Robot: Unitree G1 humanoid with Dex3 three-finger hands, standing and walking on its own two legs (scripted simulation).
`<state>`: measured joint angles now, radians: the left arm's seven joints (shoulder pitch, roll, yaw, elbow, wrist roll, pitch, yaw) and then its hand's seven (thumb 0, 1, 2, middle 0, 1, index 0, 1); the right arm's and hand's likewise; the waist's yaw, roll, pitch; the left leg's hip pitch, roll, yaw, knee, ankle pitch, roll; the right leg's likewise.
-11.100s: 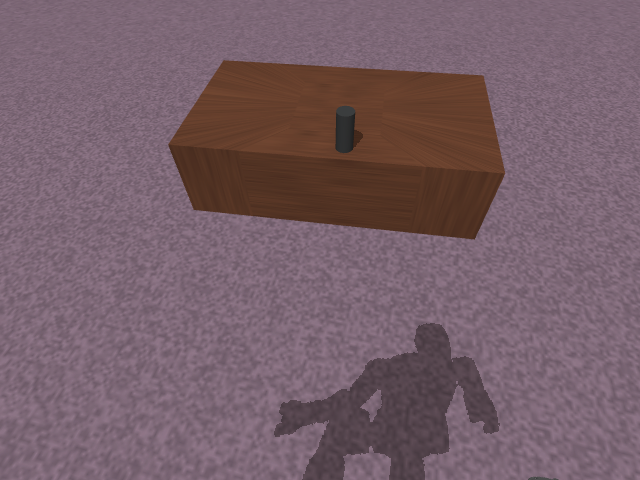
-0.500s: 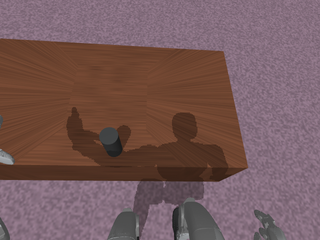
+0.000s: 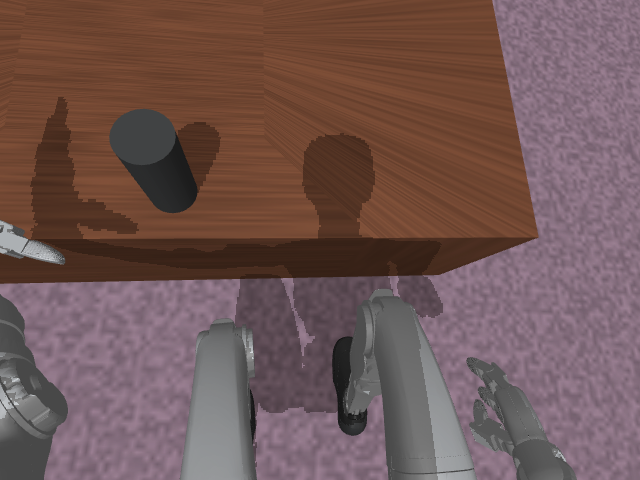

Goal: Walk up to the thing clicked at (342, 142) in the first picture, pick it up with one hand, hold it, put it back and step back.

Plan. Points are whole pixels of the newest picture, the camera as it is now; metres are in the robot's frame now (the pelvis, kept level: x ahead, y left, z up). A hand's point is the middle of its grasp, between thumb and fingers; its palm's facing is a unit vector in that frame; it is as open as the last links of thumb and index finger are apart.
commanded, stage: close in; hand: left
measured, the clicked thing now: (160, 168) +0.48 +0.17 -0.07
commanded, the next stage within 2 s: close in 0.82 s
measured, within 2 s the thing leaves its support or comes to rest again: neither
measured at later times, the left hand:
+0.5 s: hand (119, 207) +0.44 +0.22 -0.08, palm faces +0.04 -1.00 +0.01, open 17.6 cm
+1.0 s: hand (142, 188) +0.46 +0.20 -0.08, palm faces +0.09 -1.00 -0.01, open 17.5 cm
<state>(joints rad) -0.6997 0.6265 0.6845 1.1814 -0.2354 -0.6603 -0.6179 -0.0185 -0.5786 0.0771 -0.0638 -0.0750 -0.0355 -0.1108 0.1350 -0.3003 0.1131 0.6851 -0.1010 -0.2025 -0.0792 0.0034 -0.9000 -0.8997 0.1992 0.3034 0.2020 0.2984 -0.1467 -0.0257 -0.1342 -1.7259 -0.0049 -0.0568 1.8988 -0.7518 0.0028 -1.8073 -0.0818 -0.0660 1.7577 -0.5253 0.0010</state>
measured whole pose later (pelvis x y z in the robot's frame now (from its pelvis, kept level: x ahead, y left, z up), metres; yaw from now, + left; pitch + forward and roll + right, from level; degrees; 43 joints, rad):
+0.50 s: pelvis -0.05 +0.00 -0.10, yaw +2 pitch +31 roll -4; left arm -0.82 0.48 0.42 1.10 -0.13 -0.57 -0.33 -0.02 -0.61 0.02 -0.05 -0.09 -0.08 -0.08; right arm 0.19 -0.30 0.07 0.73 -0.07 -0.17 0.02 0.01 -0.89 -0.89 0.20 0.30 0.20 0.30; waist -0.15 0.00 -0.13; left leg -2.02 -0.05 -0.05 2.17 -0.69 0.01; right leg -2.09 -0.11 -0.04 2.01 -0.46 0.00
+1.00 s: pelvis -0.02 +0.00 -0.07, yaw +2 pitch +35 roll -3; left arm -0.76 0.35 0.35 0.97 -0.10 -0.58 -0.16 -0.02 -0.61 0.00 -0.09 -0.09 -0.12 -0.07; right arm 0.16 -0.30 0.03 0.69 -0.06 -0.07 0.05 0.00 -0.92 -0.90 0.20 0.30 0.20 0.30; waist -0.13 0.02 -0.15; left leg -1.96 -0.06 -0.04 2.09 -0.74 0.01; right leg -2.03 -0.12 -0.03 1.96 -0.53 0.01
